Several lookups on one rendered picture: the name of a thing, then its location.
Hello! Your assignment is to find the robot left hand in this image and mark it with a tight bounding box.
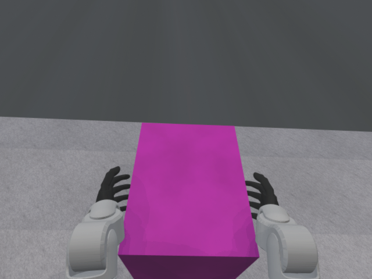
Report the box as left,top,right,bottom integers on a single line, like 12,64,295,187
96,166,130,212

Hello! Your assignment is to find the left robot forearm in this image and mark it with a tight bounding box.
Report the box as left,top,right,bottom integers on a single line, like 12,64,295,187
65,199,125,279

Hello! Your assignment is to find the right robot forearm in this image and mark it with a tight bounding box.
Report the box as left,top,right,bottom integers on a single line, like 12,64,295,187
255,204,321,279

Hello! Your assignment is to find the robot right hand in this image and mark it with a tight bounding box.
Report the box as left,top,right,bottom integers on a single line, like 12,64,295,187
245,172,279,220

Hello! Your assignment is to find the carton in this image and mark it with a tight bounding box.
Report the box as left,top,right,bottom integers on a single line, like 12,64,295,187
118,123,259,279

